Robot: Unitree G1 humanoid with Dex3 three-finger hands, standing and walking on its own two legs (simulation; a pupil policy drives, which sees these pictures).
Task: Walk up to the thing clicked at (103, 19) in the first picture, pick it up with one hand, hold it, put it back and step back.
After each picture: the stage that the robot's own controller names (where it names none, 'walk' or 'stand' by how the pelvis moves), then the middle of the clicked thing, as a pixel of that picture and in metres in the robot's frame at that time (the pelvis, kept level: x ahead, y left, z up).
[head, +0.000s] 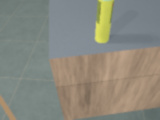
stand; (104, 17) +0.67 -0.09 +0.09
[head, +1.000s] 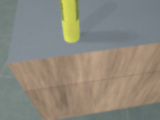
sink last; (69, 13) +0.60 +0.07 +0.12
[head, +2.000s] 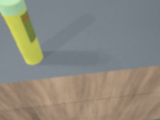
rise first; (24, 34) +0.47 +0.21 +0.13
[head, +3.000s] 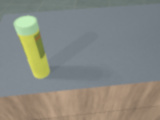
stand; (34, 50) +0.46 +0.19 +0.09
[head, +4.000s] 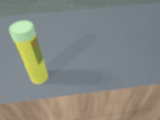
stand; (31, 56) +0.44 +0.20 +0.09
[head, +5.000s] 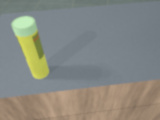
stand; (33, 51) +0.46 +0.20 +0.08
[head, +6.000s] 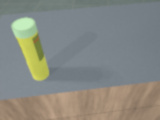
stand; (33, 53) +0.45 +0.19 +0.08
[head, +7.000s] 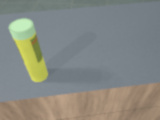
stand; (31, 54) +0.44 +0.20 +0.08
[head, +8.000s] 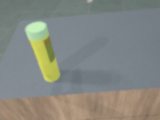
rise first; (45, 55) +0.45 +0.19 +0.09
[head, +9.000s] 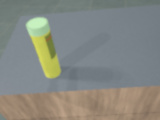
go down; (46, 51) +0.46 +0.18 +0.09
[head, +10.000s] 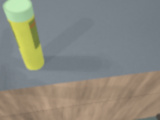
go down; (28, 39) +0.47 +0.16 +0.11
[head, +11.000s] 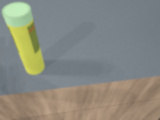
approach; (27, 44) +0.45 +0.17 +0.11
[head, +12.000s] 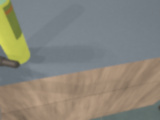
close in; (7, 29) +0.47 +0.19 +0.15
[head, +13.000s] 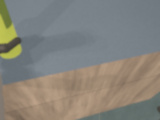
lift; out of the picture +0.50 +0.20 +0.16
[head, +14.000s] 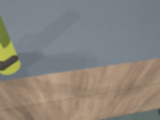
lift; out of the picture +0.44 +0.24 +0.15
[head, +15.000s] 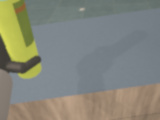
lift; (17, 34) +0.33 +0.16 +0.30
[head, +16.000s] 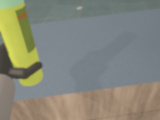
hold; (19, 42) +0.34 +0.17 +0.26
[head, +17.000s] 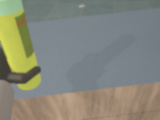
hold; (18, 47) +0.33 +0.18 +0.25
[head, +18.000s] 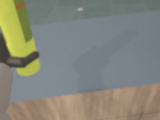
crouch; (17, 32) +0.36 +0.17 +0.28
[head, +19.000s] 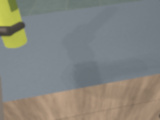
lower; (3, 3) +0.47 +0.19 +0.29
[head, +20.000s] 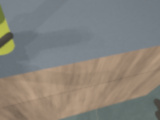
lower; out of the picture +0.51 +0.21 +0.16
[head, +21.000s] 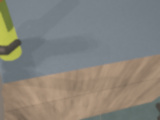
lower; out of the picture +0.49 +0.20 +0.16
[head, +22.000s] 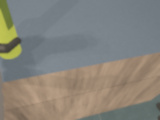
lower; out of the picture +0.49 +0.20 +0.16
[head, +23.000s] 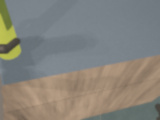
lower; out of the picture +0.49 +0.21 +0.15
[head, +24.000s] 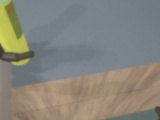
open; (8, 29) +0.47 +0.19 +0.15
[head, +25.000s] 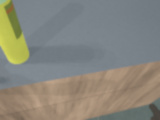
sink last; (7, 28) +0.46 +0.19 +0.14
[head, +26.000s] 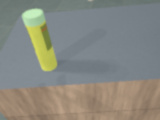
sink last; (42, 43) +0.49 +0.20 +0.12
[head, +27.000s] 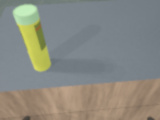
stand; (35, 42) +0.47 +0.19 +0.11
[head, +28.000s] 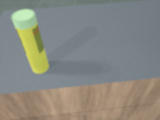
stand; (33, 45) +0.48 +0.20 +0.10
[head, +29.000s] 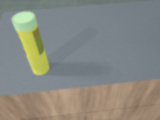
stand; (33, 47) +0.47 +0.20 +0.09
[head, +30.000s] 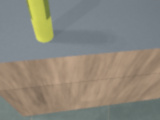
walk; (39, 11) +0.56 +0.15 +0.10
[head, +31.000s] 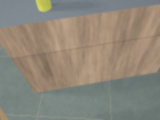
walk; out of the picture +0.81 +0.22 +0.11
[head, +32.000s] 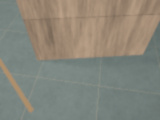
stand; out of the picture +1.19 +0.18 +0.11
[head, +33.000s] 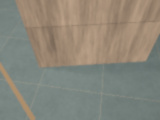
stand; out of the picture +1.15 +0.17 +0.10
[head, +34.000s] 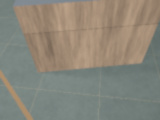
stand; out of the picture +1.17 +0.20 +0.09
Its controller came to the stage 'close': yes
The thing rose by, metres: 0.20
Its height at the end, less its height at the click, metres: +0.00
